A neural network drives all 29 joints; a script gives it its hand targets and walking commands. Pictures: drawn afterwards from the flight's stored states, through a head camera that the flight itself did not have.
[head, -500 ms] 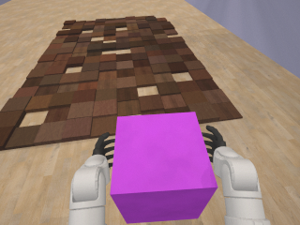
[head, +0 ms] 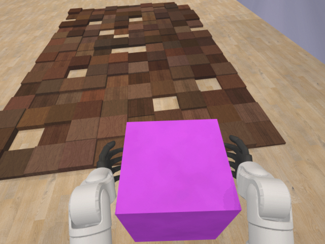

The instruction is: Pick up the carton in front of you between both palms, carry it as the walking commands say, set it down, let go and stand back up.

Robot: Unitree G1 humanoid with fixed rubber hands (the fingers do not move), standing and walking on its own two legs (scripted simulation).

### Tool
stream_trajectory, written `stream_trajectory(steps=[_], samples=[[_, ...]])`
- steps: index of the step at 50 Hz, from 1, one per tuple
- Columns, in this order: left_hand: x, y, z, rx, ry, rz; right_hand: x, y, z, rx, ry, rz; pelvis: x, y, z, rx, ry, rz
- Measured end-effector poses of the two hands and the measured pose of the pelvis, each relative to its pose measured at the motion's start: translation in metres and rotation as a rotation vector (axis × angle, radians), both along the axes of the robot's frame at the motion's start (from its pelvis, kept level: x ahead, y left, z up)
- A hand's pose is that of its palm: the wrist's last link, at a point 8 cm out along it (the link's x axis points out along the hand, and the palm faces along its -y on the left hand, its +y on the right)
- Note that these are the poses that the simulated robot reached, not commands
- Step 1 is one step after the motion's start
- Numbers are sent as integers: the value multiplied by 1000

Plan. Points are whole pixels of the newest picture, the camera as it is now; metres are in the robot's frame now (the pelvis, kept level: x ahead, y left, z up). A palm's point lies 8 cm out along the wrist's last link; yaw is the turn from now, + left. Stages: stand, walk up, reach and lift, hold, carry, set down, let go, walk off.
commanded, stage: carry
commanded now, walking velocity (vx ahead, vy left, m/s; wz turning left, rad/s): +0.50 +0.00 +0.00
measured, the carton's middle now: (173, 184) +0.28 +0.01 +0.02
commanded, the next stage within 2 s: none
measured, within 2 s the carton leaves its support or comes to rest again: neither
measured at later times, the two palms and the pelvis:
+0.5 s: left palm (129, 78) +0.61 +0.16 +0.11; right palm (219, 75) +0.61 -0.14 +0.11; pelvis +0.34 +0.01 +0.00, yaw -1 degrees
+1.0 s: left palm (141, 13) +1.05 +0.15 +0.17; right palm (205, 9) +1.06 -0.15 +0.18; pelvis +0.66 +0.00 +0.00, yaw -1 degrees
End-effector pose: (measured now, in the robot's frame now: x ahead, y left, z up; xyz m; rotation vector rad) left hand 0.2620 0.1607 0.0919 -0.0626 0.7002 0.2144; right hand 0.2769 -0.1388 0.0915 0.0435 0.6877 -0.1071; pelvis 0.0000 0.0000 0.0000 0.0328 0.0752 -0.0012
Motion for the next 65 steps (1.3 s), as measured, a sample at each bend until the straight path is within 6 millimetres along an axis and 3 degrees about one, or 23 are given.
stream_trajectory(steps=[3, 7, 11, 15, 22, 29, 32, 36, 43, 47, 51, 54, 59, 65], samples=[[51, 5, -17, -9, 9, -42, 39, 5, -15, -18, 9, -34, 46, 14, -13, 0, -25, -26], [102, 2, -26, -5, 97, -102, 73, 2, -24, -16, 98, -91, 91, 27, 1, -17, -16, -51], [151, -1, -20, 4, 117, -151, 110, 0, -17, -19, 119, -129, 138, 33, 17, -42, -2, -54], [200, 0, -9, 4, 82, -155, 161, 1, -3, -25, 84, -128, 191, 33, 25, -62, 4, -40], [296, 2, 10, -2, -26, -87, 276, 2, 19, -24, -25, -71, 294, 19, 16, -61, -7, -19], [423, -12, 19, 17, -109, -25, 418, -12, 17, 9, -108, -16, 403, -6, -14, -62, -35, 19], [472, -13, 27, 41, -70, -13, 475, -13, 25, -7, -74, 28, 432, -15, -6, -47, -27, 26], [537, -13, 52, 59, -70, -9, 547, -12, 51, -9, -77, 46, 472, -21, 6, -32, -9, 25], [662, -15, 86, 62, -59, -39, 664, -15, 83, -16, -66, 26, 557, -17, 16, -21, 19, 9], [736, -12, 89, 63, -36, -68, 731, -13, 88, -26, -42, 6, 615, -6, 12, -30, 23, -3], [811, -5, 79, 39, -29, -92, 799, -6, 85, -46, -32, -20, 679, 7, -2, -22, 18, -11], [860, -2, 63, 9, 12, -107, 840, -3, 72, -59, 10, -47, 716, 17, -1, -15, 25, -16], [923, -12, 46, -31, 66, -115, 883, -12, 48, -19, 65, -121, 769, 25, 20, -40, 47, -18], [998, -30, 58, -63, -54, -123, 949, -29, 60, 28, -56, -193, 847, 21, 30, -46, 62, -16]])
